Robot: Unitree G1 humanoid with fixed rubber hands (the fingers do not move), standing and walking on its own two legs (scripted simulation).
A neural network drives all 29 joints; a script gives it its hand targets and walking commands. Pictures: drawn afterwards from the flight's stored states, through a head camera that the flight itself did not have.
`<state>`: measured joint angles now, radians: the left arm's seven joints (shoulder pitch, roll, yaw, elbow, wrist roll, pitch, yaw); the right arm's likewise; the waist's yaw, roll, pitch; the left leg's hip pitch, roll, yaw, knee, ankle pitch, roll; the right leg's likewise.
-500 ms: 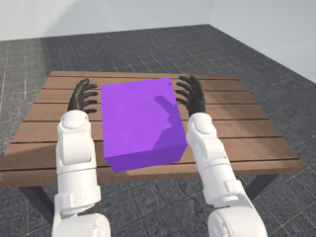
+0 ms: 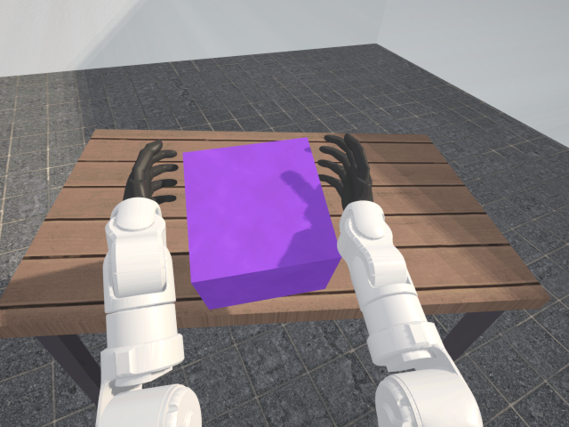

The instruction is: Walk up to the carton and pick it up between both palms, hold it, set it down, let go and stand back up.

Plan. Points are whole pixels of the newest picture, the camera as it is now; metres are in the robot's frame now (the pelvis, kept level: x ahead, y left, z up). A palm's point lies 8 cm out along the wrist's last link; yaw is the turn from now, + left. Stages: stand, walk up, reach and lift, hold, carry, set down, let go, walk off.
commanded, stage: hold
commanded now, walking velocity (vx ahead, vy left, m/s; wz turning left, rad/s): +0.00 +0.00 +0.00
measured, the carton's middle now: (257, 224) +0.39 -0.01 +0.10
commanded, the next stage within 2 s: none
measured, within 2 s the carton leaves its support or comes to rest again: neither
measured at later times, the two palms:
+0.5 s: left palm (139, 201) +0.36 +0.15 +0.18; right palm (351, 195) +0.36 -0.13 +0.18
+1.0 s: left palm (140, 203) +0.36 +0.15 +0.18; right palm (352, 193) +0.36 -0.13 +0.18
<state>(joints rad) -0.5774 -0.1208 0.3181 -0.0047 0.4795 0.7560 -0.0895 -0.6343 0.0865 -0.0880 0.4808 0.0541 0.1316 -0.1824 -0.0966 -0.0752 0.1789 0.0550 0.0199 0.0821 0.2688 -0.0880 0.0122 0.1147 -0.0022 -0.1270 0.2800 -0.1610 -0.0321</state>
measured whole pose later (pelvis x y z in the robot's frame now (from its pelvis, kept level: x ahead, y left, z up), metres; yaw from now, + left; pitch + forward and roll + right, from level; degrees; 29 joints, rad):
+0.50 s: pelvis +0.01 +0.00 +0.00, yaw +0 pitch -14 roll +0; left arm -0.55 -0.11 0.31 -0.04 0.47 0.76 -0.09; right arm -0.61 0.08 -0.06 0.45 0.08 0.13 -0.20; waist -0.10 -0.08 0.19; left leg 0.06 0.02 0.08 0.28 -0.10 0.01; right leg 0.13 0.00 -0.13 0.28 -0.17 -0.03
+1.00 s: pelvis +0.00 +0.00 +0.00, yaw +0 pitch -13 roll +0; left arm -0.57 -0.11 0.32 -0.01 0.48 0.76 -0.10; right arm -0.64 0.10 -0.10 0.48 0.04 0.13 -0.19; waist -0.09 -0.08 0.18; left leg 0.05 0.02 0.07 0.28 -0.09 0.01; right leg 0.11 0.00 -0.14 0.29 -0.17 -0.04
